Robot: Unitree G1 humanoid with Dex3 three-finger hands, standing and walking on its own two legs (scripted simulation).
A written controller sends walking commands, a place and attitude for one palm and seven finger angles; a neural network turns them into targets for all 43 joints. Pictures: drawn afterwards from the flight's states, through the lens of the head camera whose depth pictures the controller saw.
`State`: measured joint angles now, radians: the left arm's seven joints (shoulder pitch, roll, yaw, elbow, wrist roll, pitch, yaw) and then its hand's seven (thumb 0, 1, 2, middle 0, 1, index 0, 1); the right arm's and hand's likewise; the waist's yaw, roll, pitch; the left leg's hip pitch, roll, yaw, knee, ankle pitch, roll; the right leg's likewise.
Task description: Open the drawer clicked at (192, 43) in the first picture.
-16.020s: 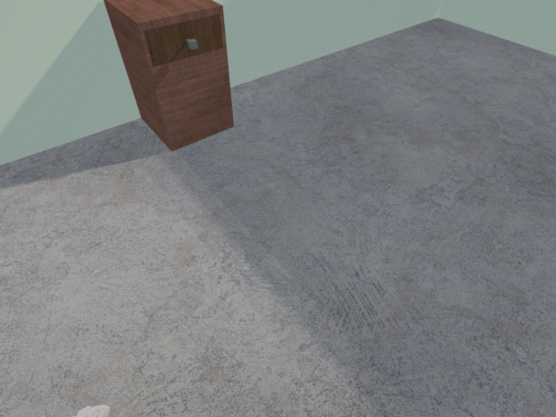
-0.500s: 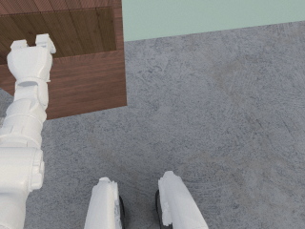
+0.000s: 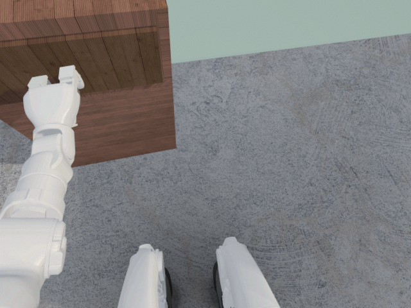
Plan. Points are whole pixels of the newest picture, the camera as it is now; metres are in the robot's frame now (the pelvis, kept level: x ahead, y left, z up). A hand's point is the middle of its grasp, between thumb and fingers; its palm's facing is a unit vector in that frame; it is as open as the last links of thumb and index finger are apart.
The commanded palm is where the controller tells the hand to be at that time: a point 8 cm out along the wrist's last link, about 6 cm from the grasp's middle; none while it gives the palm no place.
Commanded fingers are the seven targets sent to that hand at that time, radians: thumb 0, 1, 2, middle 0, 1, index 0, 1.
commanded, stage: pull the drawer open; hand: left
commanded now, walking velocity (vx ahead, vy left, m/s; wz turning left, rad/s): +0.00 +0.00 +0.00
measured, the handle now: (67, 87) +0.56 +0.25 -0.04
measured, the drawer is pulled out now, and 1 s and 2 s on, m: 0.01 0.07 0.13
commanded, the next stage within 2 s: none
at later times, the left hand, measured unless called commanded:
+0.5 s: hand (69, 130) +0.47 +0.24 -0.06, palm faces -0.04 -0.07 -1.00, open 7.3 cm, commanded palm +0.43 +0.23 +0.00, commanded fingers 0.00 0.90 0.90 -0.40 -1.35 -0.40 -1.35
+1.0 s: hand (69, 144) +0.44 +0.24 -0.06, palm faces -0.04 -0.06 -1.00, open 7.3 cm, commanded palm +0.40 +0.23 +0.00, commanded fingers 0.00 0.90 0.90 -0.40 -1.35 -0.40 -1.35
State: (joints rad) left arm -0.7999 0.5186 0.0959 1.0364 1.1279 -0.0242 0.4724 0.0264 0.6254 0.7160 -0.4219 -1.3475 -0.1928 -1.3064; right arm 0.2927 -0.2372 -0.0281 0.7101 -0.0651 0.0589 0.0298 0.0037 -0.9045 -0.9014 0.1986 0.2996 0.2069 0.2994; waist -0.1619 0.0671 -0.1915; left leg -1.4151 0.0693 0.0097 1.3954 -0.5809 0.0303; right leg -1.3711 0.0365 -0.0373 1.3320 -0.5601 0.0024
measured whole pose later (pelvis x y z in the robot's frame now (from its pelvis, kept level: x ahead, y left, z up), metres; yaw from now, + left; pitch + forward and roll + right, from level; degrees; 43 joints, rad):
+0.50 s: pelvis +0.02 +0.00 +0.02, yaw +1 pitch +32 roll -3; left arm -0.64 0.42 0.09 0.95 1.14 -0.04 0.55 0.03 0.61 0.74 -0.42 -1.35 -0.20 -1.28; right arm 0.24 -0.24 -0.06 0.70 -0.08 0.07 0.04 0.00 -0.91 -0.90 0.20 0.30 0.21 0.30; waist -0.12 0.05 -0.20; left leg -1.31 0.06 0.02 1.34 -0.60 0.03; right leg -1.27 0.03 -0.02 1.29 -0.58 0.00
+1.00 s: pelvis +0.01 +0.00 +0.01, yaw +1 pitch +31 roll -2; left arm -0.58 0.39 0.08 0.94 1.14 -0.03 0.57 0.03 0.61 0.73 -0.42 -1.35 -0.20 -1.27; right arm 0.24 -0.23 -0.06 0.72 -0.07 0.08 0.03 0.00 -0.90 -0.90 0.20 0.30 0.21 0.30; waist -0.11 0.05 -0.21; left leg -1.29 0.06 0.03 1.34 -0.58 0.03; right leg -1.26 0.03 -0.02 1.30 -0.57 0.00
